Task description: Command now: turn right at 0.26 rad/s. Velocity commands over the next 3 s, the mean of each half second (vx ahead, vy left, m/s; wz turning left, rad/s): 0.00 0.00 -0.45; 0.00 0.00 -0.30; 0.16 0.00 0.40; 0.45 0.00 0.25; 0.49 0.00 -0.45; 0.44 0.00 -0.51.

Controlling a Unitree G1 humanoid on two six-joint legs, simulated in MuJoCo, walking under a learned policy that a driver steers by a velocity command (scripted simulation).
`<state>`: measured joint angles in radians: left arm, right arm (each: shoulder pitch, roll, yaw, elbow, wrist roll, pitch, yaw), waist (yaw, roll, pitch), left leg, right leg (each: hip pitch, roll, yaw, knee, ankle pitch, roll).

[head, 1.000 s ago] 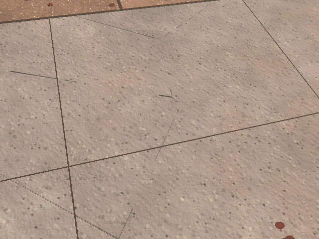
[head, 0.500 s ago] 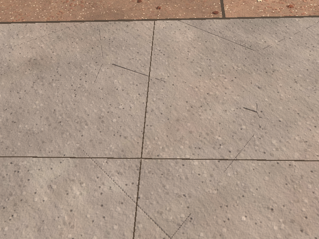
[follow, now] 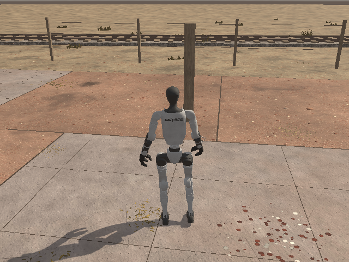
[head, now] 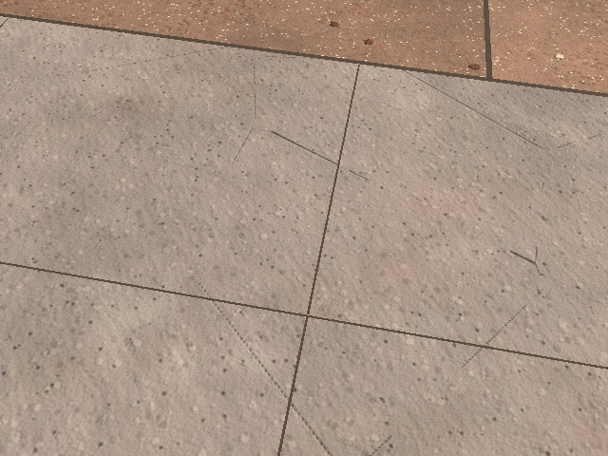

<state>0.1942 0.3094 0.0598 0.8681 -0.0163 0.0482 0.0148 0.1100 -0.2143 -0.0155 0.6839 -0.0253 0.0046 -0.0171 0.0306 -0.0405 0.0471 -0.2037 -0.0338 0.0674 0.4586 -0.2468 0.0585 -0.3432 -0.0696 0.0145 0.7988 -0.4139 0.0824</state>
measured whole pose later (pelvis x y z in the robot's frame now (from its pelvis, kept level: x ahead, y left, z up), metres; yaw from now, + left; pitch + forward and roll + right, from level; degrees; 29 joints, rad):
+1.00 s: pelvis +0.02 -0.02 +0.00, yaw -25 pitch +0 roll +0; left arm 0.14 0.31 0.05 0.77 -0.01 0.04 0.03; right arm 0.15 -0.25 -0.03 0.82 0.01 -0.01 0.00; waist -0.01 -0.02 0.07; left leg -0.23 -0.02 -0.07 0.46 -0.23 0.00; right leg -0.24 0.01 0.10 0.62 -0.41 0.09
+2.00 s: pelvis +0.34 -0.06 -0.01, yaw -3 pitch +1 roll -1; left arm 0.20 0.29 0.05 0.73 -0.01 -0.09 -0.04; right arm 0.31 -0.30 -0.03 0.76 0.01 -0.07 0.00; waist -0.01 0.03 0.05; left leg -0.33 -0.01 -0.08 1.18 -0.39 0.04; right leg -0.35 0.09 0.00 0.47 -0.14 -0.07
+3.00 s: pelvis +0.82 -0.18 -0.01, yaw -35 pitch +1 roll +1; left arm 0.14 0.29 0.05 0.62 0.00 -0.04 -0.03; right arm 0.23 -0.32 -0.04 0.76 0.01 -0.07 -0.01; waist -0.02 0.01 0.09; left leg -0.45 0.07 -0.01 1.20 -0.45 -0.04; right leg -0.38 0.07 -0.02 0.50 -0.15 -0.09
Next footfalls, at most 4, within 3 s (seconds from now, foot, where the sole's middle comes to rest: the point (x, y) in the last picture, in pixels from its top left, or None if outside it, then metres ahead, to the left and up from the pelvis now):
0.22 right None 0.00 -0.13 -0.78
0.76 left None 0.11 0.07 -0.78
1.04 right None -0.03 -0.15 -0.78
1.40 left None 0.11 0.08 -0.78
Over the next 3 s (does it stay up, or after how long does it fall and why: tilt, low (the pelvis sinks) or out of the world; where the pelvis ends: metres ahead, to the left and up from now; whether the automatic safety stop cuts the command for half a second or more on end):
stays up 0.82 -0.18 -0.01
